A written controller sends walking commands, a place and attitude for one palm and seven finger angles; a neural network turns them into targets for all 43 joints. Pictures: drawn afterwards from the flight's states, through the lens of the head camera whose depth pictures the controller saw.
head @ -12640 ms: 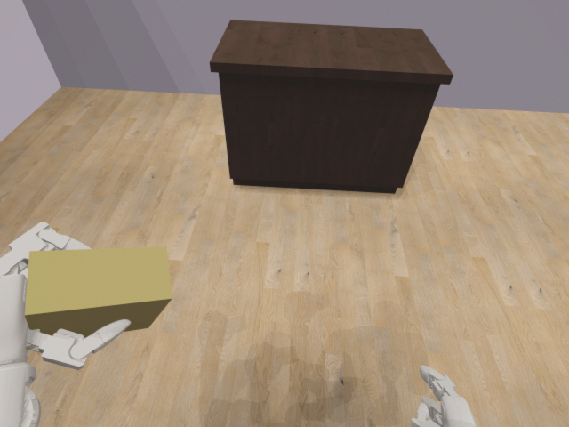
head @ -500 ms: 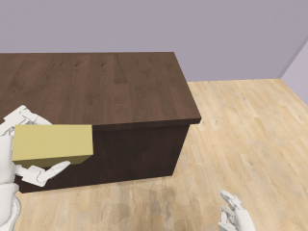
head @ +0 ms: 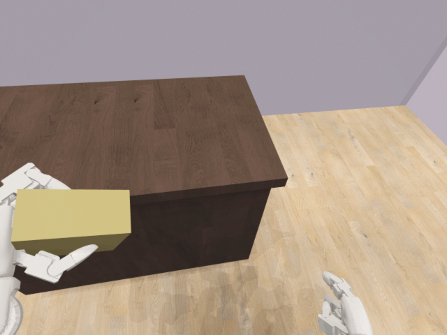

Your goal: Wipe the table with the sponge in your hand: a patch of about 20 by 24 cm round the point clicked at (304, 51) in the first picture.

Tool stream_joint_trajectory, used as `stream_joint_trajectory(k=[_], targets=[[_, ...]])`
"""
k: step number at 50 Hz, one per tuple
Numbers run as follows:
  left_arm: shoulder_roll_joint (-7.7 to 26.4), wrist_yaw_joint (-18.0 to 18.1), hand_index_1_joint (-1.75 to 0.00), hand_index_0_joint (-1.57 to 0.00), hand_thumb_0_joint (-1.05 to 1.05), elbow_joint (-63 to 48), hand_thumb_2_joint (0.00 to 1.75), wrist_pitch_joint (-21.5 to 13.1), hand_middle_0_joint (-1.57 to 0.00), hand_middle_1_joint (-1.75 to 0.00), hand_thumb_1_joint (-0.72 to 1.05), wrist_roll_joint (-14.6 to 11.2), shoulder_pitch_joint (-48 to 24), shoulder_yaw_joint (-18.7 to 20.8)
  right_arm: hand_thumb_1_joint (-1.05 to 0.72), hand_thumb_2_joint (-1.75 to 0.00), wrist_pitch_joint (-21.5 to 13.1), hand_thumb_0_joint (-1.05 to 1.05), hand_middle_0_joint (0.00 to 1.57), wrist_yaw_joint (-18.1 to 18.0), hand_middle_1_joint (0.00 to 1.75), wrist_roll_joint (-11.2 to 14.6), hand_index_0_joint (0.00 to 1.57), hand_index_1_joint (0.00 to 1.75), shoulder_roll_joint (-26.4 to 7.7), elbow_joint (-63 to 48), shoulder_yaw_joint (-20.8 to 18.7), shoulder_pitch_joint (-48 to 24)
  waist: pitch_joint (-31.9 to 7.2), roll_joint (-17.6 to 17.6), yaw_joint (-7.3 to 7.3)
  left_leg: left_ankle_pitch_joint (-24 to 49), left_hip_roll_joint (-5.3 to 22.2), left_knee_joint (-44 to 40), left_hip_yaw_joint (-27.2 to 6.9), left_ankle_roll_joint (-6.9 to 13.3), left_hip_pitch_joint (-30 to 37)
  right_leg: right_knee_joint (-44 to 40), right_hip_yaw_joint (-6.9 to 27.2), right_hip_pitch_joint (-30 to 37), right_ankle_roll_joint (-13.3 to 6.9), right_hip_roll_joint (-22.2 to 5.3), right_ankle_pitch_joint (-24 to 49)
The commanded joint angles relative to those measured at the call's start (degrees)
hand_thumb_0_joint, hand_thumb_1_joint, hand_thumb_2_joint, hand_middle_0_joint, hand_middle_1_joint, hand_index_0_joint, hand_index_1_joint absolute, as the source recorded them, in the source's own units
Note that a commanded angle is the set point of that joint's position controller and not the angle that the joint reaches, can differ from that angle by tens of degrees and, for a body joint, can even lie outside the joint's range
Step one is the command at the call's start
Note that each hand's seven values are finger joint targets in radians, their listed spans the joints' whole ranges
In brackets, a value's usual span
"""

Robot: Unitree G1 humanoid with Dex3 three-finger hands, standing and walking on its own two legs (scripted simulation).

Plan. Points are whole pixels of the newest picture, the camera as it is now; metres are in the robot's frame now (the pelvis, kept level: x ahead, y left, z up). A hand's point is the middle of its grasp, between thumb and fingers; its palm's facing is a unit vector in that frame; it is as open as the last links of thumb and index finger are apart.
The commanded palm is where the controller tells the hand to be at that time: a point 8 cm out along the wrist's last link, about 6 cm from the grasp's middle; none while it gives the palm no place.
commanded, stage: come to a stop and stand still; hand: left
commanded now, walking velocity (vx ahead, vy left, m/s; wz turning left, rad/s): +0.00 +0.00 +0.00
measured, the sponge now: (90, 224) +0.23 +0.22 +0.13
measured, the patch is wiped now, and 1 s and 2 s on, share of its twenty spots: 0.00 0.00 0.00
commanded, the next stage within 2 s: look again from close up in 0.02 s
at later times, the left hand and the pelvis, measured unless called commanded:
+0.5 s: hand (55, 232) +0.20 +0.24 +0.15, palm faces +0.38 -0.85 -0.38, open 9.9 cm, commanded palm +0.15 +0.28 +0.17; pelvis -0.01 +0.00 +0.00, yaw +0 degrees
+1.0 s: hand (66, 201) +0.25 +0.25 +0.16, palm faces +0.33 -0.84 -0.42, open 9.9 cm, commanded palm +0.19 +0.29 +0.17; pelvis +0.02 +0.02 -0.02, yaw -2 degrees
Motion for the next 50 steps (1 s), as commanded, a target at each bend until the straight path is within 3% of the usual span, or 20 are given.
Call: stream_joint_trajectory(k=[1,3,7,8,12,13,15,18,19,23,25,30,32,33,37,38,42,45,48,50], targets=[[8.5,1.2,-1.6,-1.2,0.0,-11.4,1.3,-3.5,-1.2,-1.6,0.1,-0.8,-5.8,5.5,-0.9,-0.9,-2.9,0.0,0.2,-0.9,0.3,0.3,0.2,0.3,-7.5,-9.0,-2.7,-4.4,-8.8,3.4,-0.6,15.6,5.3,-4.2,-4.1,-4.5,0.1,-0.3,2.4,6.1,-0.1,-3.7,15.9],[9.4,1.2,-1.6,-1.2,0.0,-12.3,1.3,-3.5,-1.2,-1.6,0.1,-0.8,-6.5,6.1,-0.9,-0.9,-2.9,0.0,0.2,-1.0,0.3,0.2,0.2,0.3,-7.6,-9.0,-2.7,-4.8,-9.0,5.2,-0.6,15.4,4.8,-4.2,-3.8,-4.6,0.5,-0.8,2.9,5.7,-0.2,-3.7,15.8],[8.6,1.3,-1.6,-1.2,0.0,-11.6,1.3,-3.4,-1.2,-1.6,0.1,-0.8,-6.1,5.3,-0.9,-0.9,-2.6,0.0,0.2,-1.1,0.3,0.4,0.2,0.3,-7.5,-9.1,-2.7,-4.6,-8.3,3.9,-0.61,12.0,4.9,-5.4,-4.1,-4.1,-0.9,-1.4,2.4,6.3,0.0,-3.6,13.0],[9.4,1.2,-1.6,-1.2,0.0,-11.8,1.3,-3.3,-1.2,-1.6,0.1,-0.8,-6.2,6.1,-0.9,-0.9,-2.7,0.0,0.2,-1.2,0.3,0.2,0.2,0.3,-7.5,-9.2,-2.6,-5.1,-7.9,5.6,-0.53,12.2,4.7,-5.5,-3.8,-4.2,-0.7,-1.7,2.6,5.4,0.0,-3.5,12.8],[8.5,1.2,-1.6,-1.2,0.0,-10.9,1.3,-3.2,-1.2,-1.6,0.1,-0.9,-5.5,5.4,-0.9,-0.9,-2.4,0.0,0.2,-1.1,0.3,0.3,0.2,0.3,-7.5,-9.3,-2.6,-4.6,-7.4,3.8,-0.56,9.7,4.9,-6.4,-4.3,-3.8,-2.5,-1.9,2.1,6.7,0.2,-3.4,11.6],[9.3,1.2,-1.6,-1.2,0.0,-11.6,1.3,-3.3,-1.2,-1.6,0.1,-0.9,-5.8,6.1,-0.9,-0.9,-2.5,0.0,0.2,-1.2,0.3,0.3,0.2,0.3,-7.5,-9.3,-2.7,-5.0,-7.8,5.1,-0.54,10.0,4.7,-6.2,-4.0,-3.9,-1.9,-2.0,2.4,6.3,0.1,-3.3,11.6],[8.3,1.2,-1.6,-1.2,0.0,-10.9,1.3,-3.3,-1.2,-1.6,0.1,-0.9,-5.6,5.2,-0.9,-0.9,-2.4,0.0,0.2,-1.2,0.3,0.4,0.2,0.3,-7.5,-9.3,-2.7,-4.5,-7.4,4.9,-0.59,8.8,4.9,-7.0,-4.4,-4.0,-2.8,-1.6,2.0,6.8,0.2,-3.2,10.5],[9.5,1.2,-1.6,-1.2,0.0,-10.8,1.3,-3.3,-1.2,-1.6,0.1,-1.0,-5.0,6.4,-0.9,-0.9,-2.5,0.0,0.2,-1.3,0.3,0.3,0.2,0.3,-7.6,-9.3,-2.7,-4.8,-7.3,4.6,-0.49,8.5,4.7,-6.8,-4.1,-3.7,-2.7,-2.2,2.0,6.3,0.3,-3.3,10.7],[8.2,1.2,-1.6,-1.2,0.0,-10.6,1.3,-3.3,-1.2,-1.6,0.1,-0.9,-5.1,5.2,-0.9,-0.9,-2.5,0.0,0.2,-1.2,0.3,0.4,0.2,0.3,-7.5,-9.2,-2.6,-4.5,-7.3,3.6,-0.59,8.2,4.9,-6.8,-4.4,-3.7,-3.1,-2.1,1.8,6.7,0.2,-3.5,10.2],[9.0,1.3,-1.6,-1.2,0.0,-11.6,1.3,-3.4,-1.2,-1.6,0.1,-0.7,-5.8,5.6,-0.9,-0.9,-2.6,0.0,0.2,-1.2,0.3,0.4,0.2,0.3,-7.7,-9.0,-2.8,-4.6,-7.6,5.4,-0.71,7.7,4.5,-6.7,-4.1,-3.6,-2.9,-2.3,2.4,6.4,0.2,-3.3,10.2],[8.6,1.4,-1.6,-1.2,0.0,-10.9,1.3,-3.5,-1.2,-1.6,0.1,-0.7,-5.1,5.3,-0.9,-0.9,-2.6,0.0,0.2,-1.2,0.3,0.2,0.2,0.3,-7.8,-9.1,-3.0,-4.6,-8.1,3.4,-0.76,3.6,4.7,-5.7,-3.6,-2.7,-3.9,-2.0,3.2,6.8,-0.2,-4.2,7.2],[8.7,1.6,-1.6,-1.2,0.0,-11.3,1.3,-4.1,-1.2,-1.6,0.1,-0.6,-5.2,4.9,-0.9,-0.9,-2.7,0.0,0.2,-0.7,0.3,-0.2,0.2,0.3,-8.4,-9.0,-3.5,-4.8,-6.1,3.2,-1.47,-4.7,4.4,-2.4,-3.3,-1.4,-4.9,-2.9,7.8,0.9,-2.1,-6.1,-6.2],[9.3,1.7,-1.6,-1.2,0.0,-11.6,1.3,-4.3,-1.2,-1.6,0.1,-0.6,-5.2,5.5,-0.9,-0.9,-2.6,0.0,0.2,-0.6,0.3,-0.2,0.2,0.3,-8.6,-9.1,-3.6,-4.9,-5.5,2.5,-1.61,-5.1,4.6,-1.1,-3.7,-1.0,-5.0,-1.8,8.8,-0.8,-2.7,-6.6,-7.3],[10.5,1.8,-1.6,-1.2,0.0,-11.8,1.3,-4.4,-1.2,-1.6,0.1,-0.7,-5.3,6.5,-0.9,-0.9,-2.6,0.0,0.2,-0.6,0.3,-0.3,0.2,0.3,-8.9,-9.0,-3.7,-5.2,-5.5,3.5,-1.71,-4.2,4.9,-0.5,-3.7,-1.2,-4.5,-1.0,9.2,-2.0,-3.0,-6.8,-7.0],[9.8,1.9,-1.6,-1.2,0.0,-11.4,1.3,-4.7,-1.2,-1.6,0.1,-1.0,-4.4,6.5,-0.9,-0.9,-2.1,0.0,0.2,-0.4,0.3,0.2,0.2,0.3,-9.0,-9.2,-3.7,-4.8,-5.6,3.1,-1.7,-1.9,6.2,0.5,-4.9,-0.9,-5.0,4.7,8.3,-2.1,-3.4,-6.5,-2.3],[10.4,1.8,-1.6,-1.2,0.0,-12.2,1.3,-4.8,-1.2,-1.6,0.1,-1.1,-4.8,7.0,-0.9,-0.9,-2.0,0.0,0.2,-0.3,0.3,0.2,0.2,0.3,-9.2,-9.3,-3.8,-5.1,-5.6,5.5,-1.78,-0.4,6.6,0.5,-4.7,-1.3,-3.8,6.4,7.9,-3.3,-3.4,-6.2,-0.7],[10.7,1.9,-1.6,-1.2,0.0,-13.5,1.3,-4.8,-1.2,-1.6,0.1,-1.3,-3.1,7.7,-0.9,-0.9,-1.3,0.0,0.2,-0.4,0.3,0.6,0.2,0.3,-9.0,-9.7,-3.8,-4.5,-7.2,6.1,-1.7,10.0,9.1,1.3,-6.2,-1.7,-2.9,15.0,3.7,-2.3,-2.6,-4.8,6.8],[10.4,1.8,-1.6,-1.2,0.0,-14.0,1.3,-4.7,-1.2,-1.6,0.1,-1.5,-2.3,7.7,-0.9,-0.9,-1.0,0.0,0.2,-0.1,0.3,0.9,0.2,0.3,-8.9,-9.7,-4.0,-3.8,-7.3,5.5,-2.0,20.4,9.5,4.3,-4.7,-2.9,-0.9,16.9,3.0,-3.9,-2.9,-4.7,5.5],[11.9,1.8,-1.6,-1.2,0.0,-15.3,1.3,-4.6,-1.2,-1.6,0.1,-1.6,-1.8,9.2,-0.9,-0.9,-0.6,0.0,0.2,0.3,0.3,1.0,0.2,0.3,-9.0,-9.7,-4.0,-3.9,-7.6,6.9,-1.93,25.6,9.3,6.8,-3.4,-4.2,-1.4,17.4,3.0,-3.1,-3.5,-4.8,5.7],[11.4,1.8,-1.6,-1.2,0.0,-15.4,1.3,-4.5,-1.2,-1.6,0.1,-1.8,-0.8,9.3,-0.9,-0.9,-0.3,0.0,0.2,0.7,0.3,1.3,0.2,0.3,-8.7,-9.9,-4.2,-3.9,-8.5,4.2,-1.7,27.0,8.2,11.4,-1.8,-4.8,-4.0,16.2,4.8,0.7,-4.6,-5.6,10.5]])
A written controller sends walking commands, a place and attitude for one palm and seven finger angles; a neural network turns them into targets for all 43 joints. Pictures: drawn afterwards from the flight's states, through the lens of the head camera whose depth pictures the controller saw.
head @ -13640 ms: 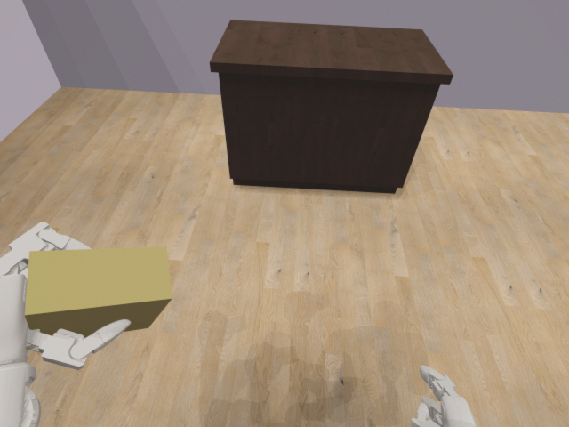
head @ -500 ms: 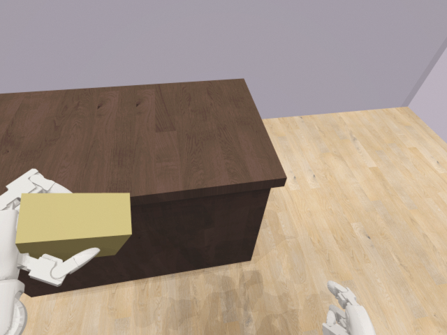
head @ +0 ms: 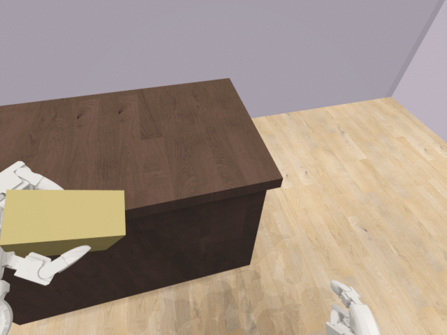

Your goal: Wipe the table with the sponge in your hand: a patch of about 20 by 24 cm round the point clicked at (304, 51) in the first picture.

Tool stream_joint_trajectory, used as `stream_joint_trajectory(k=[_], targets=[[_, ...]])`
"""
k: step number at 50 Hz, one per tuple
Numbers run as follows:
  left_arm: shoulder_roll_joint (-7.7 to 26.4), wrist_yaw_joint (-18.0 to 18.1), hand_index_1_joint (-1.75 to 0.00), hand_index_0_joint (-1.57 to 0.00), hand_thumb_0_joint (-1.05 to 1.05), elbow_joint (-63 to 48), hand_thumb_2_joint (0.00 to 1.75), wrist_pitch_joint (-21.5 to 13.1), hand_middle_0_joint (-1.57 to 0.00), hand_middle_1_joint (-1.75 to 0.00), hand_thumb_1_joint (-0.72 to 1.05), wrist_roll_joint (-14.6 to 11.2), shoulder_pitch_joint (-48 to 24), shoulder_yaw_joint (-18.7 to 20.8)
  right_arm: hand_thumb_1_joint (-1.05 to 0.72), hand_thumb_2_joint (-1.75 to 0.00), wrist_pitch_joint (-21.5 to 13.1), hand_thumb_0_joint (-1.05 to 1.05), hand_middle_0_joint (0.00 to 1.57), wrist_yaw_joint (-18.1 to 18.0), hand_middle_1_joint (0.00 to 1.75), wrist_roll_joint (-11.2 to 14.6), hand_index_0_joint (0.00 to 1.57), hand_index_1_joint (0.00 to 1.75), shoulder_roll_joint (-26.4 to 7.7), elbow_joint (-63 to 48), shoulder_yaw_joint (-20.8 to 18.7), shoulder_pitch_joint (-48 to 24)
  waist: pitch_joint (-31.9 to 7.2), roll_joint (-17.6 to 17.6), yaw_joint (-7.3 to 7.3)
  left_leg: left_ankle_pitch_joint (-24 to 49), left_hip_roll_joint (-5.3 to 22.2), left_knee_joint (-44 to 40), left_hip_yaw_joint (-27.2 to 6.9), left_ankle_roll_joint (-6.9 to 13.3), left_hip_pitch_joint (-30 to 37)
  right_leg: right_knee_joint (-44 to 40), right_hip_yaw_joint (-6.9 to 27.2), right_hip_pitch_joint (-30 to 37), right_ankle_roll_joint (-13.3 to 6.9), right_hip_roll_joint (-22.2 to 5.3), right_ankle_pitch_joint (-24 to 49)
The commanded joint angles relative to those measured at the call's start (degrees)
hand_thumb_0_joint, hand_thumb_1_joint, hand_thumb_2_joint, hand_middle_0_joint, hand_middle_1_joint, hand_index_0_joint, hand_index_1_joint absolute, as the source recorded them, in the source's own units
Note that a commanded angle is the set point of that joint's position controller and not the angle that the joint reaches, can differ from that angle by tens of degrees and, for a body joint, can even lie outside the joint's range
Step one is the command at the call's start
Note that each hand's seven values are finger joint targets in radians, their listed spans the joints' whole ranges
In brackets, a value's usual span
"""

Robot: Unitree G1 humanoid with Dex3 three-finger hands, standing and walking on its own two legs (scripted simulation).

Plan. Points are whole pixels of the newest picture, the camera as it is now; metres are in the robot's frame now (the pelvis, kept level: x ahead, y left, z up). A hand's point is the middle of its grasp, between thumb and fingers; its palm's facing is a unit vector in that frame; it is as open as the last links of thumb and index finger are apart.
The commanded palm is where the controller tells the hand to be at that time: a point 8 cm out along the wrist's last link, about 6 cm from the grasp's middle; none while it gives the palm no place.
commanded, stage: shuffle to correct the standing spot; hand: left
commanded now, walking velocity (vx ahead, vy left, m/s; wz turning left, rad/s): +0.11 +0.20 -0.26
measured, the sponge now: (82, 225) +0.23 +0.21 +0.16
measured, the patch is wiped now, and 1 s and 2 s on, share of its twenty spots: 0.00 0.00 0.00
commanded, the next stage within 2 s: come to a stop and stand still in 1.42 s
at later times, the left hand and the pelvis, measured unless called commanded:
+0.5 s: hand (87, 175) +0.28 +0.21 +0.19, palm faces +0.22 -0.87 -0.45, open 9.9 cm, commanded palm +0.22 +0.28 +0.19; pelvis +0.02 +0.03 +0.00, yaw -9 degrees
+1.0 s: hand (24, 159) +0.31 +0.32 +0.19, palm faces +0.24 -0.86 -0.44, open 9.9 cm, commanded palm +0.26 +0.37 +0.19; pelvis +0.06 +0.13 +0.00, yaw -10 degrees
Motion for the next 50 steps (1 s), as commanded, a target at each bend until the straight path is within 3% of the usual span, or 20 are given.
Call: stream_joint_trajectory(k=[1,3,5,7,9,11,13,15,19,20,21,22,23,29,37,40,43,46,48,50], targets=[[10.3,1.1,-1.6,-1.2,0.0,-12.9,1.3,-3.7,-1.2,-1.6,0.1,-1.4,-2.2,8.4,-0.9,-0.9,-2.5,0.0,0.2,0.0,0.3,0.8,0.2,0.3,-7.4,-9.4,-2.8,-5.7,-7.8,0.2,0.77,33.4,8.5,3.7,-4.1,-6.7,-3.9,-2.4,5.5,8.6,-6.8,-6.6,26.7],[10.9,1.4,-1.6,-1.2,0.0,-12.8,1.3,-4.1,-1.2,-1.6,0.1,-1.5,-2.5,9.0,-0.9,-0.9,-2.0,0.0,0.2,0.6,0.3,1.0,0.2,0.3,-7.6,-9.3,-3.4,-6.1,-7.8,-5.8,1.04,18.2,3.5,16.2,-2.8,-7.4,-12.7,-7.5,20.8,11.7,-12.7,-15.8,37.8],[10.1,1.7,-1.6,-1.2,0.0,-13.3,1.3,-4.7,-1.2,-1.6,0.1,-0.8,-3.9,8.7,-0.9,-0.9,-1.3,0.0,0.2,1.5,0.3,0.8,0.2,0.3,-6.9,-8.8,-2.8,-5.8,-3.6,-5.2,1.06,-8.3,8.6,12.1,-14.6,-4.4,-16.6,-8.8,29.1,5.4,-12.4,-21.6,30.5],[9.2,1.6,-1.6,-1.2,0.0,-15.0,1.3,-4.8,-1.2,-1.6,0.1,-0.1,-5.0,7.5,-0.9,-0.9,-0.8,0.0,0.2,1.1,0.3,0.6,0.2,0.3,-6.0,-7.3,-2.2,-4.1,-5.9,0.4,-1.59,2.9,6.5,-4.6,-9.2,-3.2,1.3,-3.4,14.3,-6.7,-6.4,-12.5,17.6],[9.7,1.6,-1.6,-1.2,0.0,-17.3,1.3,-4.9,-1.2,-1.6,0.1,0.0,-5.4,7.4,-0.9,-0.9,-2.2,0.0,0.2,-0.3,0.3,1.2,0.2,0.3,-6.6,-7.8,-2.7,-4.6,-9.4,12.9,-0.7,16.2,15.0,-12.8,-16.0,0.2,12.6,12.5,-2.2,-14.5,-0.6,-1.0,0.0],[9.5,1.9,-1.6,-1.2,0.0,-14.7,1.3,-4.0,-1.2,-1.6,0.1,-0.1,-5.8,7.4,-0.9,-0.9,-3.3,0.0,0.2,-0.5,0.3,0.1,0.2,0.3,-5.9,-8.3,-2.6,-4.6,-4.7,9.5,-0.75,17.7,20.4,-18.6,-23.0,3.5,7.2,27.4,-4.6,-19.0,-0.4,-2.4,-8.5],[9.3,2.3,-1.6,-1.2,0.0,-14.6,1.3,-4.0,-1.2,-1.6,0.1,0.4,-9.2,6.2,-0.9,-0.9,-4.6,0.0,0.2,-0.9,0.3,0.3,0.2,0.3,-5.7,-7.1,-2.3,-4.9,-4.0,2.8,-0.45,28.9,19.4,-15.3,-16.2,4.0,9.4,26.7,-5.9,-20.9,-0.5,-4.7,-6.9],[7.8,2.5,-1.6,-1.2,0.0,-13.1,1.3,-3.0,-1.2,-1.6,0.1,1.0,-8.6,4.6,-0.9,-0.9,-5.2,0.0,0.2,-0.7,0.3,0.2,0.2,0.3,-6.4,-6.3,-2.4,-4.4,-4.0,6.2,-0.37,34.3,17.7,-13.9,-10.6,2.9,9.5,19.0,-8.7,-17.7,-0.8,-5.3,-5.1],[9.7,3.0,-1.6,-1.2,0.0,-12.3,1.3,-2.1,-1.2,-1.6,0.1,0.9,-5.3,7.0,-0.9,-0.9,-4.4,0.0,0.2,-0.3,0.3,0.0,0.2,0.3,-6.5,-7.7,-1.4,-6.7,-7.8,6.0,1.54,31.0,13.4,-3.1,-3.1,-0.6,-3.9,-7.9,-13.1,10.2,-1.7,-4.8,11.0],[9.9,3.1,-1.6,-1.2,0.0,-11.8,1.3,-2.3,-1.2,-1.6,0.1,0.9,-4.2,7.7,-0.9,-0.9,-3.7,0.0,0.2,-0.2,0.3,0.2,0.2,0.3,-6.5,-8.1,-1.6,-7.4,-9.9,0.2,2.08,24.3,10.7,6.6,-1.6,-1.6,-12.4,-10.8,-7.3,21.1,-3.3,-8.1,19.6],[11.9,3.4,-1.6,-1.2,0.0,-11.0,1.3,-2.5,-1.2,-1.6,0.1,0.4,-2.9,9.7,-0.9,-0.9,-3.6,0.0,0.2,-0.1,0.3,0.2,0.2,0.3,-6.0,-8.8,-2.2,-7.3,-11.1,-9.9,1.39,11.0,4.7,21.7,0.7,-3.4,-22.6,-13.6,10.5,25.9,-9.0,-19.9,29.2],[11.4,3.4,-1.6,-1.2,0.0,-10.4,1.3,-3.4,-1.2,-1.6,0.1,-1.1,-0.8,11.1,-0.9,-0.9,-3.2,0.0,0.2,0.4,0.3,0.1,0.2,0.3,-7.2,-8.7,-3.1,-5.9,-9.1,-11.4,0.8,-3.9,3.6,32.8,-5.0,-5.0,-26.7,-18.8,24.7,20.2,-13.2,-29.1,31.1],[11.6,3.3,-1.6,-1.2,0.0,-11.5,1.3,-3.7,-1.2,-1.6,0.1,-1.2,0.5,11.7,-0.9,-0.9,-2.1,0.0,0.2,1.5,0.3,0.2,0.2,0.3,-7.9,-7.9,-3.6,-5.3,-8.9,-7.6,0.92,-3.1,4.9,37.1,-10.0,-5.7,-27.0,-19.5,25.7,16.4,-12.2,-29.6,25.4],[10.3,3.3,-1.6,-1.2,0.0,-12.3,1.3,-4.9,-1.2,-1.6,0.1,-0.1,1.4,10.0,-0.9,-0.9,-1.5,0.0,0.2,0.2,0.3,0.4,0.2,0.3,-4.9,-6.1,-2.4,-5.6,-4.4,-4.9,-0.11,6.9,9.3,23.3,-6.7,-5.9,-18.4,-17.2,1.7,-0.7,-8.0,-20.9,22.0],[10.5,3.8,-1.6,-1.2,0.0,-13.2,1.3,-3.3,-1.2,-1.6,0.1,0.4,-2.9,9.0,-0.9,-0.9,-5.2,0.0,0.2,-2.2,0.3,0.6,0.2,0.3,-5.0,-6.7,-3.8,-5.9,-4.5,-8.6,0.85,10.3,5.1,-6.7,1.7,-4.5,-0.3,-10.0,-1.2,0.3,-2.3,-16.0,12.9],[10.4,3.3,-1.6,-1.2,0.0,-14.5,1.3,-3.5,-1.2,-1.6,0.1,0.2,-2.9,8.8,-0.9,-0.9,-5.5,0.0,0.2,-2.3,0.3,1.5,0.2,0.3,-8.5,-7.5,-5.1,-4.7,-6.4,4.2,0.42,21.4,14.9,-10.1,-10.5,-0.3,1.4,5.8,-8.1,-4.8,1.0,-7.5,2.7],[10.6,3.0,-1.6,-1.2,0.0,-17.8,1.3,-3.8,-1.2,-1.6,0.1,0.4,-4.0,9.1,-0.9,-0.9,-6.6,0.0,0.2,-1.7,0.3,1.3,0.2,0.3,-6.3,-7.1,-3.8,-5.6,-4.7,16.8,1.07,20.6,16.2,-11.5,-9.8,3.2,-7.1,11.3,-11.0,-2.9,1.0,-7.0,-7.1],[9.6,3.4,-1.6,-1.2,0.0,-19.0,1.3,-4.0,-1.2,-1.6,0.1,0.7,-3.2,8.6,-0.9,-0.9,-7.6,0.0,0.2,-0.3,0.3,1.1,0.2,0.3,-6.6,-6.6,-2.8,-5.6,-7.3,7.6,1.51,18.4,12.0,-1.5,-5.4,-1.0,-11.1,-8.2,-9.7,8.8,-0.2,-8.5,12.5],[11.7,3.7,-1.6,-1.2,0.0,-16.8,1.3,-3.4,-1.2,-1.6,0.1,-0.1,-1.8,9.9,-0.9,-0.9,-6.5,0.0,0.2,0.1,0.3,1.5,0.2,0.3,-5.9,-7.1,-4.0,-5.1,-6.6,-16.4,0.48,5.4,4.2,13.7,-0.6,-5.8,-15.6,-14.5,12.5,8.4,-7.3,-23.0,23.2],[10.5,4.2,-1.6,-1.2,0.0,-17.0,1.3,-2.9,-1.2,-1.6,0.1,-0.7,-4.3,9.7,-0.9,-0.9,-5.2,0.0,0.2,0.4,0.3,1.2,0.2,0.3,-4.8,-6.0,-2.8,-6.6,-3.6,-14.9,0.44,-5.5,9.0,15.4,-8.7,-5.2,-16.5,-14.2,13.4,4.3,-10.2,-28.9,22.1]])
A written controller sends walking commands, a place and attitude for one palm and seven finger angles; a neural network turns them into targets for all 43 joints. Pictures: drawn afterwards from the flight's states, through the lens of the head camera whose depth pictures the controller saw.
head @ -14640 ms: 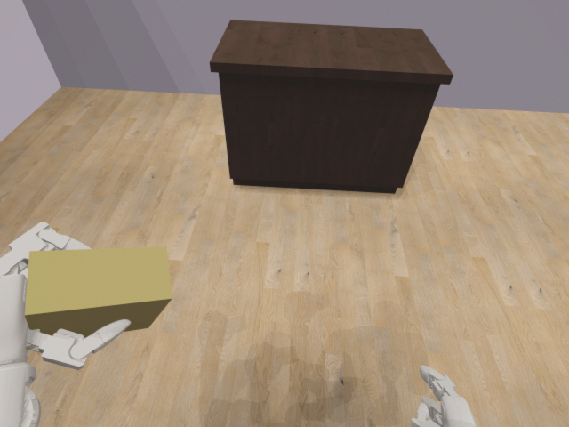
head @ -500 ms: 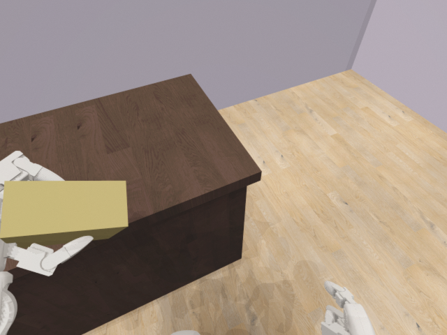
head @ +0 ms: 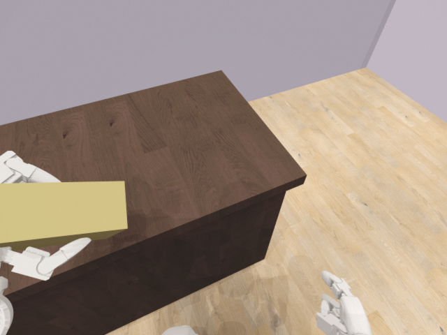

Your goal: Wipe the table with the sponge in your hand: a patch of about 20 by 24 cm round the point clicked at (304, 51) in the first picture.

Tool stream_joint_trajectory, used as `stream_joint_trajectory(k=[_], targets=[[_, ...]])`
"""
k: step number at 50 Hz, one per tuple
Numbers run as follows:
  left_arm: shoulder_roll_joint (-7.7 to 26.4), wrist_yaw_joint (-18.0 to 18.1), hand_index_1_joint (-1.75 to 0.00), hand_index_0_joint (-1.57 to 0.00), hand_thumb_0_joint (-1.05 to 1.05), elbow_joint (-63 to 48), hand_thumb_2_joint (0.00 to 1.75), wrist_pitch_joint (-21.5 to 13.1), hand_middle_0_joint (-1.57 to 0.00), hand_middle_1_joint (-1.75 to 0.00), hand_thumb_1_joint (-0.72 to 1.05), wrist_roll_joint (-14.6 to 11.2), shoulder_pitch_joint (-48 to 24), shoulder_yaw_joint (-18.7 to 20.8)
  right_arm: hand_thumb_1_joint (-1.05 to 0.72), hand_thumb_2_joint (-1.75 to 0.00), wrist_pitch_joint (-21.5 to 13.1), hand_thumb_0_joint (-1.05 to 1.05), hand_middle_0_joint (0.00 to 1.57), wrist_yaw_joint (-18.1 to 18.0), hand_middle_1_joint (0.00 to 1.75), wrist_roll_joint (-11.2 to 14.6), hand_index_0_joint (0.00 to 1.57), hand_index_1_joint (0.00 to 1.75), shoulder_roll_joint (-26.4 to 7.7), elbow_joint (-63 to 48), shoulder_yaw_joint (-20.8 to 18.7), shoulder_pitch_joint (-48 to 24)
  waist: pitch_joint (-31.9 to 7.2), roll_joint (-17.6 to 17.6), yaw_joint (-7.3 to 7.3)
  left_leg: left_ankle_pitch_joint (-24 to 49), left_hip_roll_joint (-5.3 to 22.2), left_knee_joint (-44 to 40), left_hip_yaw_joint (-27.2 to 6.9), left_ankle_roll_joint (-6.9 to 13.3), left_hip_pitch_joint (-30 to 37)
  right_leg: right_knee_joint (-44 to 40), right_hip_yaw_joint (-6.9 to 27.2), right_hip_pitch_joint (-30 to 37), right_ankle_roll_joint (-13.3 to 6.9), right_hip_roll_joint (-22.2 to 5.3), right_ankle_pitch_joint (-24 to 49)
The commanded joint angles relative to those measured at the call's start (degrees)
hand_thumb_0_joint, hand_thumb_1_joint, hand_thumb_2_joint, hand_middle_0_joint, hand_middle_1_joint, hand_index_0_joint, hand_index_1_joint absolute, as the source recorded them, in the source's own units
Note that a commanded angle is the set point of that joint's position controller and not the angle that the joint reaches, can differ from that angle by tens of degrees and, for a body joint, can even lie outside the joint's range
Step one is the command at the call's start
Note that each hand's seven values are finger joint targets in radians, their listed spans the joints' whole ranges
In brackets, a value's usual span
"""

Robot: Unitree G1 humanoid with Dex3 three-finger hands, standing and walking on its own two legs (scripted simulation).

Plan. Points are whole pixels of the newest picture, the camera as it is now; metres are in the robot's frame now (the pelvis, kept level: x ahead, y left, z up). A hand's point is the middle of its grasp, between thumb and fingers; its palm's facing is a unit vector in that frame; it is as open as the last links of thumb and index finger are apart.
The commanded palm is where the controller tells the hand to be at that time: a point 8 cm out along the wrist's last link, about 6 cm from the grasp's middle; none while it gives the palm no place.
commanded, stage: shuffle to correct the standing spot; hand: left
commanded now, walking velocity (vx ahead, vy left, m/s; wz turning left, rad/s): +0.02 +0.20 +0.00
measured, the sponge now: (81, 216) +0.23 +0.20 +0.17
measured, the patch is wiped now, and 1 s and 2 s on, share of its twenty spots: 0.00 0.00 0.00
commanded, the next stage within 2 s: come to a stop and stand still in 0.42 s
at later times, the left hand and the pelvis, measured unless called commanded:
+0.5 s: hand out of the picture +0.22 +0.33 +0.19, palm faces +0.36 -0.82 -0.44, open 9.9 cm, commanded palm +0.17 +0.37 +0.20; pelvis +0.00 +0.10 +0.01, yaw -2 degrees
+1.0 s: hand out of the picture +0.20 +0.39 +0.19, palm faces +0.41 -0.81 -0.43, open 9.9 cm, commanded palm +0.13 +0.42 +0.20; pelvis -0.02 +0.14 +0.02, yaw +1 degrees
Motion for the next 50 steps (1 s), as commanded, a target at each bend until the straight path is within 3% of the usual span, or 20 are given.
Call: stream_joint_trajectory(k=[1,3,4,7,10,13,14,16,17,20,24,28,29,34,36,40,47,48,49,50], targets=[[11.3,2.1,-1.6,-1.2,0.0,-11.8,1.3,-3.2,-1.2,-1.6,0.1,-1.2,-4.6,9.4,-0.9,-0.9,-1.4,0.0,0.2,-0.4,0.3,-0.2,0.2,0.3,-6.6,-7.1,-2.0,-4.2,-6.7,-10.1,-1.27,-6.7,3.8,-3.7,-7.0,1.7,0.9,-12.0,17.5,0.5,-9.6,-17.8,21.3],[10.2,1.6,-1.6,-1.2,0.0,-13.7,1.3,-3.0,-1.2,-1.6,0.1,-1.3,-4.9,8.3,-0.9,-0.9,-1.3,0.0,0.2,-1.7,0.3,0.1,0.2,0.3,-7.8,-6.8,-2.5,-3.6,-8.8,7.5,-1.92,12.1,2.7,-21.4,-6.6,2.3,11.5,6.1,2.0,-2.9,-2.8,-3.3,15.2],[10.6,1.4,-1.6,-1.2,0.0,-14.9,1.3,-3.5,-1.2,-1.6,0.1,-0.9,-5.0,8.3,-0.9,-0.9,-1.9,0.0,0.2,-1.7,0.3,0.0,0.2,0.3,-8.5,-8.4,-3.2,-2.8,-10.8,17.2,-1.15,27.0,10.1,-22.8,-15.4,6.3,16.4,16.0,-0.5,-10.7,-0.6,1.6,-5.3],[10.1,0.8,-1.6,-1.2,0.0,-12.2,1.3,-2.8,-1.2,-1.6,0.1,-1.1,-4.5,7.6,-0.9,-0.9,-2.7,0.0,0.2,-1.3,0.3,-0.4,0.2,0.3,-8.2,-8.2,-3.3,-3.4,-9.9,9.9,-0.98,21.5,12.2,-23.1,-16.7,11.7,11.6,22.6,1.3,-12.0,-1.5,1.1,-10.6],[8.9,0.8,-1.6,-1.2,0.0,-14.6,1.3,-2.4,-1.2,-1.6,0.1,-1.4,-3.7,6.0,-0.9,-0.9,-3.6,0.0,0.2,-1.0,0.3,-0.2,0.2,0.3,-8.5,-7.8,-2.4,-4.5,-11.4,9.2,-0.26,29.1,9.3,-19.2,-9.6,9.6,11.9,6.7,-1.5,-5.5,-1.5,1.6,-6.2],[10.8,0.9,-1.6,-1.2,0.0,-14.1,1.3,-2.6,-1.2,-1.6,0.1,-1.3,-0.7,7.6,-0.9,-0.9,-3.2,0.0,0.2,-0.9,0.3,-0.2,0.2,0.3,-8.9,-8.9,-1.4,-5.7,-12.3,7.5,0.93,17.5,6.5,-13.5,-7.6,5.8,2.8,-14.9,-1.5,11.5,-2.3,0.3,13.0],[11.8,1.1,-1.6,-1.2,0.0,-13.0,1.3,-2.9,-1.2,-1.6,0.1,-1.2,0.1,8.6,-0.9,-0.9,-2.5,0.0,0.2,-0.9,0.3,-0.3,0.2,0.3,-8.2,-9.3,-1.0,-4.9,-14.1,1.2,0.25,8.7,3.9,-7.5,-6.1,4.6,-5.0,-16.6,5.0,20.0,-4.6,-5.8,22.2],[9.7,1.5,-1.6,-1.2,0.0,-8.9,1.3,-2.6,-1.2,-1.6,0.1,-3.1,1.2,8.0,-0.9,-0.9,-1.5,0.0,0.2,-0.2,0.3,0.2,0.2,0.3,-9.5,-9.4,-3.8,-2.7,-11.0,-18.3,-0.41,-7.8,-1.6,15.5,-4.2,-0.3,-12.3,-21.1,28.8,15.1,-14.3,-24.2,28.3],[9.8,1.8,-1.6,-1.2,0.0,-9.5,1.3,-2.6,-1.2,-1.6,0.1,-3.1,0.8,8.3,-0.9,-0.9,-1.2,0.0,0.2,-0.3,0.3,0.3,0.2,0.3,-9.5,-8.8,-3.5,-3.9,-8.9,-13.9,-0.57,-7.2,0.9,21.7,-8.8,-0.5,-13.5,-20.1,28.0,11.3,-15.5,-24.7,26.7],[11.2,2.2,-1.6,-1.2,0.0,-10.4,1.3,-3.9,-1.2,-1.6,0.1,-1.6,0.3,10.2,-0.9,-0.9,-0.1,0.0,0.2,-0.7,0.3,-0.3,0.2,0.3,-6.8,-7.3,-1.7,-4.1,-10.3,-6.0,-1.18,-7.1,3.5,9.9,-7.4,0.8,-6.2,-13.4,12.5,7.8,-10.6,-18.0,32.8],[9.5,2.7,-1.6,-1.2,0.0,-10.4,1.3,-3.4,-1.2,-1.6,0.1,-0.9,2.1,7.9,-0.9,-0.9,-1.5,0.0,0.2,-2.8,0.3,-0.3,0.2,0.3,-6.4,-7.5,-2.8,-5.0,-9.7,-4.4,-0.76,10.3,-2.4,-17.1,4.1,0.8,10.3,-7.0,2.7,4.6,-4.9,-9.3,26.2],[12.4,1.9,-1.6,-1.2,0.0,-14.0,1.3,-3.4,-1.2,-1.6,0.1,-0.8,1.3,10.2,-0.9,-0.9,-3.0,0.0,0.2,-3.2,0.3,0.3,0.2,0.3,-9.0,-9.0,-4.5,-3.4,-9.4,11.9,-0.4,28.9,9.9,-20.9,-12.2,7.2,12.0,8.9,-2.1,-4.8,-0.1,1.8,-2.0],[11.4,1.5,-1.6,-1.2,0.0,-15.2,1.3,-3.4,-1.2,-1.6,0.1,-1.0,-1.2,8.8,-0.9,-0.9,-3.2,0.0,0.2,-2.9,0.3,-0.2,0.2,0.3,-8.1,-8.8,-3.7,-4.1,-8.6,13.2,-0.87,31.0,11.6,-23.0,-17.3,9.0,8.5,11.2,-1.1,-3.7,-0.4,2.3,-8.9],[10.5,0.5,-1.6,-1.2,0.0,-14.0,1.3,-3.5,-1.2,-1.6,0.1,-0.7,-0.4,8.6,-0.9,-0.9,-4.0,0.0,0.2,-1.8,0.3,-0.5,0.2,0.3,-7.6,-7.3,-2.1,-3.8,-13.4,8.2,-0.37,22.9,6.9,-17.5,-8.6,3.4,7.8,-15.6,0.6,11.3,-2.3,3.2,14.4],[7.2,-0.4,-1.6,-1.2,0.0,-10.3,1.3,-2.0,-1.2,-1.6,0.1,-1.4,1.6,6.0,-0.9,-0.9,-3.6,0.0,0.2,-1.7,0.3,-0.3,0.2,0.3,-8.2,-7.4,-3.0,-2.5,-12.2,0.2,-0.62,13.7,4.0,-19.7,-6.5,1.0,6.4,-13.8,2.5,11.5,-3.6,3.4,16.1],[8.6,-0.5,-1.6,-1.2,0.0,-9.6,1.3,-0.8,-1.2,-1.6,0.1,-1.1,-4.4,5.4,-0.9,-0.9,-3.2,0.0,0.2,-2.6,0.3,-0.8,0.2,0.3,-7.2,-7.2,-1.6,-4.4,-8.6,10.6,-0.42,4.5,7.1,-28.5,-9.0,1.3,6.3,-13.9,1.2,8.7,-2.1,4.8,8.5],[7.2,-0.2,-1.6,-1.2,0.0,-7.9,1.3,0.4,-1.2,-1.6,0.1,-0.2,-8.0,2.7,-0.9,-0.9,-3.2,0.0,0.2,-2.9,0.3,-0.7,0.2,0.3,-7.1,-7.6,-1.2,-5.0,-6.9,4.1,-0.31,-5.7,3.7,-26.8,-5.5,1.6,4.2,-21.2,3.7,10.1,-2.6,3.7,6.9],[55.5,0.0,-1.6,-1.2,0.0,-28.0,1.3,-9.7,-1.2,-1.6,0.1,2.0,-62.6,23.8,-0.9,-0.9,-2.1,0.0,0.2,-7.2,0.3,4.0,0.2,0.3,-11.1,-14.1,5.3,1.6,-6.9,16.7,-1.68,-2.3,1.5,-22.6,-5.3,5.4,-2.1,-15.8,4.3,12.3,0.3,5.9,6.2],[21.4,-0.9,-1.6,-1.2,0.0,-2.3,1.3,-5.8,-1.2,-1.6,0.1,2.0,-40.5,16.9,-0.9,-0.9,-5.1,0.0,0.2,-5.8,0.3,1.8,0.2,0.3,-3.2,-8.6,0.1,-2.1,-6.3,0.4,0.09,2.1,4.4,-20.1,-4.8,3.0,5.4,-19.5,4.1,-0.1,-2.8,0.7,-2.1],[18.4,-1.5,-1.6,-1.2,0.0,9.1,1.3,-3.5,-1.2,-1.6,0.1,0.7,-27.2,12.9,-0.9,-0.9,-6.0,0.0,0.2,-3.6,0.3,-0.7,0.2,0.3,-8.6,-6.1,-0.4,-2.8,-6.2,-2.9,1.09,5.0,2.3,-19.4,-3.3,1.7,11.1,-21.3,6.4,-2.0,-4.9,2.3,3.4]])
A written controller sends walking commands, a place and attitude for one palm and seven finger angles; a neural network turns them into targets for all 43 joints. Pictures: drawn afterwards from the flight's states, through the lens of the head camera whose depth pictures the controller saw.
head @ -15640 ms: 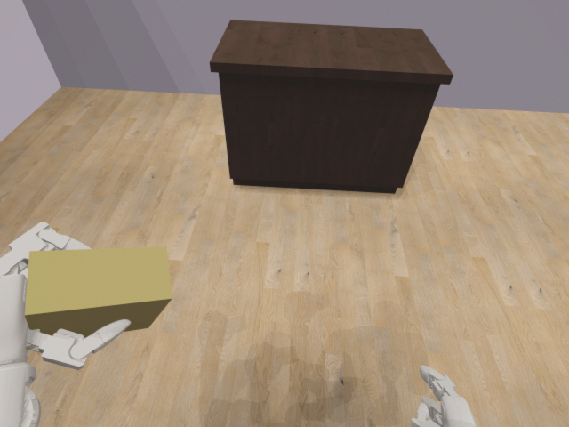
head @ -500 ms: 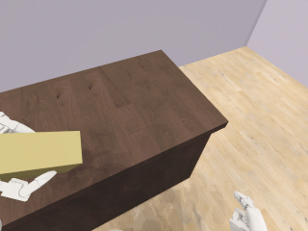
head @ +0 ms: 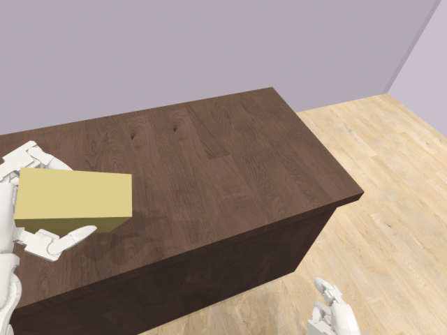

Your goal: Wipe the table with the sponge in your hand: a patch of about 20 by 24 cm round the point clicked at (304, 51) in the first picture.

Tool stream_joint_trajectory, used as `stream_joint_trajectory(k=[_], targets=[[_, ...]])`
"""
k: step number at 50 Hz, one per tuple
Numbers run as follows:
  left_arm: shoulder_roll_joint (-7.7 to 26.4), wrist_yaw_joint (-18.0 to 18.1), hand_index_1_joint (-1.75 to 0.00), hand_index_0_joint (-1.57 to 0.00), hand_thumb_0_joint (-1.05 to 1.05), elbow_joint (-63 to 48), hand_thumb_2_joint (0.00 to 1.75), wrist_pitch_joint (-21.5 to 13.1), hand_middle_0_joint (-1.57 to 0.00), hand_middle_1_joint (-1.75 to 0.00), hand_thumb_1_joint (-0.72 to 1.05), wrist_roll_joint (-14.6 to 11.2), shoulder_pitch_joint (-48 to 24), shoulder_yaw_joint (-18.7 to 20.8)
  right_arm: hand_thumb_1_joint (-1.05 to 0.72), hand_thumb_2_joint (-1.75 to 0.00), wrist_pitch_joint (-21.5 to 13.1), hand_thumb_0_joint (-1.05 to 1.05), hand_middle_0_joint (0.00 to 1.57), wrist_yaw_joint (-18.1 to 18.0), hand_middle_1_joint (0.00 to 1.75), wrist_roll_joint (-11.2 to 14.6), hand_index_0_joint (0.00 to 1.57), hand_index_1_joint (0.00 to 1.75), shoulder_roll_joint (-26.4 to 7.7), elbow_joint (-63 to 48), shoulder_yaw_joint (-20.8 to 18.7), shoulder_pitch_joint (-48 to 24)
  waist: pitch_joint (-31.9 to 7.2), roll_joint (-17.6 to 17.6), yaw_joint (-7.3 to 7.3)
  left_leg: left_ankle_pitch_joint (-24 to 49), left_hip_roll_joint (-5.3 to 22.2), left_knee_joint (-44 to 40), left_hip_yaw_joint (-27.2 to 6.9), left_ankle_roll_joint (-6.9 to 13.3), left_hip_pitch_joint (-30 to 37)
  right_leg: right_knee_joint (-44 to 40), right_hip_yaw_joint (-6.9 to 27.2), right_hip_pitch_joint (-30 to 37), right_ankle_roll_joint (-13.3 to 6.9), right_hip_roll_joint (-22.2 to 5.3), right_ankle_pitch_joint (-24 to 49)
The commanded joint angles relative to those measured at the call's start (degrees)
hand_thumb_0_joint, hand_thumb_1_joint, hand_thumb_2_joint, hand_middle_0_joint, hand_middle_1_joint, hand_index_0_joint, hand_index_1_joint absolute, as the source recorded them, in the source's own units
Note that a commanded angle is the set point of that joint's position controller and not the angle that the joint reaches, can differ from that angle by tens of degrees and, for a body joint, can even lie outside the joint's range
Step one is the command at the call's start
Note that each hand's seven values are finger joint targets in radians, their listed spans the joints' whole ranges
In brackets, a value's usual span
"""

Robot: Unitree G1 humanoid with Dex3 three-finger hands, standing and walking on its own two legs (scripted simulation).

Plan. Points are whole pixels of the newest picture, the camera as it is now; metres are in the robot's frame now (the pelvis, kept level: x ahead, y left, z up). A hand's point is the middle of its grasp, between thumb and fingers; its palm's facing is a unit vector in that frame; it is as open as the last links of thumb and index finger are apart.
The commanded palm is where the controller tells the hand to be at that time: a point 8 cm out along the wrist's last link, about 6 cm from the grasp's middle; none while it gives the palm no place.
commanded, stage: come to a stop and stand still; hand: left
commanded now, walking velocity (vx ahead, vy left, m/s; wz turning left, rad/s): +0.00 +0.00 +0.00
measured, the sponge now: (89, 206) +0.24 +0.22 +0.15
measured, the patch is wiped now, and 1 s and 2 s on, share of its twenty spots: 0.00 0.00 0.00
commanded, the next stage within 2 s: look again from close up in 0.60 s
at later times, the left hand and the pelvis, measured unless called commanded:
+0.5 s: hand (58, 206) +0.24 +0.27 +0.15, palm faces +0.37 -0.83 -0.43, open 9.9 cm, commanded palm +0.18 +0.29 +0.18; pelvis +0.01 +0.02 +0.00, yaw -2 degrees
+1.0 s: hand (56, 212) +0.22 +0.26 +0.16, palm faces +0.36 -0.85 -0.38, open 9.9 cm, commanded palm +0.17 +0.29 +0.18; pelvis -0.01 +0.02 +0.00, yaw -3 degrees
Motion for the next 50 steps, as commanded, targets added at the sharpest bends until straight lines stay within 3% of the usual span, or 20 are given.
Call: stream_joint_trajectory(k=[1,2,4,6,8,12,13,14,17,18,19,24,32,33,34,38,39,43,44,50], targets=[[16.2,0.4,-1.6,-1.2,0.0,-4.9,1.3,-6.6,-1.2,-1.6,0.1,-1.0,-18.4,13.6,-0.9,-0.9,-6.1,0.0,0.2,1.6,0.3,-2.1,0.2,0.3,-11.6,-6.5,-5.2,-4.9,-6.3,-2.4,-1.31,-2.7,0.1,-2.1,0.9,1.8,4.4,-7.0,9.5,-6.8,-4.2,-3.3,-1.2],[14.0,-0.2,-1.6,-1.2,0.0,-6.1,1.3,-7.0,-1.2,-1.6,0.1,-1.8,-13.4,11.7,-0.9,-0.9,-6.5,0.0,0.2,2.3,0.3,-2.0,0.2,0.3,-11.5,-7.2,-5.1,-4.6,-7.7,-3.2,-1.27,-1.5,-0.6,-0.2,1.7,1.9,4.4,-7.0,10.5,-6.0,-4.4,-5.2,1.1],[6.7,-0.8,-1.6,-1.2,0.0,-7.0,1.3,-6.4,-1.2,-1.6,0.1,-2.6,-2.6,6.0,-0.9,-0.9,-6.6,0.0,0.2,3.7,0.3,-1.2,0.2,0.3,-11.7,-7.7,-5.4,-2.9,-9.3,2.4,-0.99,0.0,-0.1,-1.1,2.2,2.1,6.3,-5.4,8.6,-4.7,-4.2,-5.0,3.5],[6.3,-0.5,-1.6,-1.2,0.0,-11.9,1.3,-6.1,-1.2,-1.6,0.1,-2.9,2.6,5.1,-0.9,-0.9,-6.9,0.0,0.2,4.2,0.3,-0.9,0.2,0.3,-12.0,-8.8,-5.3,-3.9,-7.0,1.1,-1.0,0.2,-0.1,-1.9,2.0,2.3,5.5,-5.7,7.4,-5.0,-3.6,-4.9,3.3],[9.5,0.4,-1.6,-1.2,0.0,-11.7,1.3,-5.8,-1.2,-1.6,0.1,-2.9,5.7,8.8,-0.9,-0.9,-6.1,0.0,0.2,3.7,0.3,-0.7,0.2,0.3,-12.2,-8.1,-5.6,-4.8,-7.7,0.6,-1.27,1.1,0.6,-3.7,1.5,2.5,7.0,-4.1,5.7,-4.4,-3.0,-4.0,3.1],[9.7,1.4,-1.6,-1.2,0.0,-13.3,1.3,-5.4,-1.2,-1.6,0.1,-2.1,4.5,11.5,-0.9,-0.9,-4.1,0.0,0.2,2.4,0.3,-1.4,0.2,0.3,-13.0,-9.3,-6.4,-5.1,-5.4,-0.4,-1.91,-0.5,1.4,-5.1,0.9,2.1,3.5,-4.5,4.9,-2.6,-2.2,-3.6,2.8],[13.1,1.8,-1.6,-1.2,0.0,-15.9,1.3,-5.7,-1.2,-1.6,0.1,-2.0,2.2,13.4,-0.9,-0.9,-3.6,0.0,0.2,2.1,0.3,-1.4,0.2,0.3,-13.4,-9.0,-6.3,-5.1,-7.0,2.5,-2.17,0.1,1.6,-6.0,0.4,2.2,5.0,-2.8,4.3,-1.9,-2.2,-3.1,3.1],[10.5,2.0,-1.6,-1.2,0.0,-15.8,1.3,-5.6,-1.2,-1.6,0.1,-1.8,2.8,11.7,-0.9,-0.9,-3.4,0.0,0.2,1.9,0.3,-1.6,0.2,0.3,-12.9,-9.3,-6.5,-5.0,-7.4,4.3,-2.06,0.7,1.9,-6.3,0.6,2.3,4.4,-1.9,3.6,-0.5,-2.1,-3.2,4.6],[10.3,2.9,-1.6,-1.2,0.0,-18.9,1.3,-5.0,-1.2,-1.6,0.1,-1.4,2.3,10.5,-0.9,-0.9,-3.9,0.0,0.2,1.9,0.3,-1.6,0.2,0.3,-12.8,-9.4,-6.4,-5.1,-8.5,7.6,-1.49,3.2,1.8,-5.5,1.1,2.4,4.7,-1.4,3.6,1.5,-2.2,-3.4,8.2],[11.8,3.2,-1.6,-1.2,0.0,-20.1,1.3,-4.7,-1.2,-1.6,0.1,-1.3,2.2,11.2,-0.9,-0.9,-3.9,0.0,0.2,1.9,0.3,-1.6,0.2,0.3,-13.0,-9.0,-6.4,-5.0,-10.0,7.3,-1.51,5.0,2.0,-5.3,0.6,2.4,6.2,-0.5,3.2,2.1,-2.0,-3.1,9.2],[8.7,3.1,-1.6,-1.2,0.0,-20.9,1.3,-4.4,-1.2,-1.6,0.1,-1.1,1.9,8.8,-0.9,-0.9,-4.1,0.0,0.2,1.9,0.3,-1.6,0.2,0.3,-12.6,-9.0,-6.3,-4.7,-10.3,7.7,-1.72,7.7,2.3,-5.0,0.6,2.4,6.7,0.2,2.6,2.4,-2.0,-3.0,10.7],[5.2,3.1,-1.6,-1.2,0.0,-19.0,1.3,-2.8,-1.2,-1.6,0.1,-0.1,2.1,5.9,-0.9,-0.9,-4.3,0.0,0.2,2.6,0.3,-1.7,0.2,0.3,-12.2,-8.1,-6.0,-4.9,-9.8,7.0,-2.17,11.0,3.1,-4.3,0.0,2.5,8.3,0.6,2.2,0.9,-1.7,-2.4,11.4],[4.8,2.3,-1.6,-1.2,0.0,-13.8,1.3,-1.8,-1.2,-1.6,0.1,-0.8,1.6,6.6,-0.9,-0.9,-2.6,0.0,0.2,2.8,0.3,-1.6,0.2,0.3,-11.0,-9.0,-5.0,-6.2,-6.3,0.8,-2.41,0.2,2.6,-5.1,0.3,2.7,4.5,-2.9,3.7,-0.6,-1.9,-2.4,7.4],[7.1,2.4,-1.6,-1.2,0.0,-14.2,1.3,-1.9,-1.2,-1.6,0.1,-0.9,1.7,8.4,-0.9,-0.9,-2.4,0.0,0.2,2.6,0.3,-1.5,0.2,0.3,-11.5,-8.9,-5.3,-6.4,-7.2,2.9,-2.46,0.5,2.7,-5.6,0.3,2.7,5.4,-2.6,4.1,-0.4,-1.9,-2.6,7.6],[4.2,2.1,-1.6,-1.2,0.0,-14.4,1.3,-1.8,-1.2,-1.6,0.1,-1.0,1.7,6.2,-0.9,-0.9,-2.3,0.0,0.2,2.6,0.3,-1.5,0.2,0.3,-10.4,-9.2,-4.8,-6.5,-7.2,2.8,-2.57,0.5,2.7,-5.6,0.4,2.8,5.3,-2.7,3.8,-0.1,-1.9,-2.6,7.7],[6.3,2.3,-1.6,-1.2,0.0,-15.4,1.3,-1.8,-1.2,-1.6,0.1,-1.3,-0.5,7.1,-0.9,-0.9,-2.5,0.0,0.2,2.3,0.3,-1.4,0.2,0.3,-11.1,-9.3,-4.8,-7.1,-6.4,5.0,-2.5,-3.5,2.7,-7.1,-0.2,2.7,4.8,-3.1,4.5,-0.9,-2.0,-2.4,4.7],[4.3,2.2,-1.6,-1.2,0.0,-15.6,1.3,-1.8,-1.2,-1.6,0.1,-1.2,-0.6,5.4,-0.9,-0.9,-2.6,0.0,0.2,2.3,0.3,-1.4,0.2,0.3,-10.4,-9.7,-4.5,-7.2,-6.2,5.3,-2.5,-3.7,2.9,-7.5,-0.4,2.8,4.5,-2.8,4.0,-0.7,-1.9,-2.3,4.6],[6.5,2.5,-1.6,-1.2,0.0,-16.2,1.3,-2.1,-1.2,-1.6,0.1,-1.2,-1.3,6.9,-0.9,-0.9,-2.9,0.0,0.2,2.0,0.3,-1.3,0.2,0.3,-11.0,-9.4,-4.9,-7.2,-6.8,4.7,-2.37,-4.3,2.9,-7.7,-0.9,2.8,5.0,-3.2,4.6,-0.6,-1.9,-2.5,4.0],[4.1,2.4,-1.6,-1.2,0.0,-16.0,1.3,-2.1,-1.2,-1.6,0.1,-1.2,-1.1,5.1,-0.9,-0.9,-3.0,0.0,0.2,2.0,0.3,-1.3,0.2,0.3,-10.5,-9.6,-4.7,-7.2,-6.4,4.9,-2.48,-3.8,3.1,-8.1,-1.0,2.8,4.7,-2.8,4.1,-0.3,-1.9,-2.4,4.4],[4.5,2.6,-1.6,-1.2,0.0,-15.7,1.3,-2.4,-1.2,-1.6,0.1,-1.3,0.3,5.4,-0.9,-0.9,-3.5,0.0,0.2,1.9,0.3,-1.1,0.2,0.3,-10.8,-9.3,-5.0,-7.1,-6.0,3.9,-2.33,-3.9,3.1,-7.9,-1.1,2.8,4.4,-3.6,4.7,-0.5,-1.8,-2.8,4.1]])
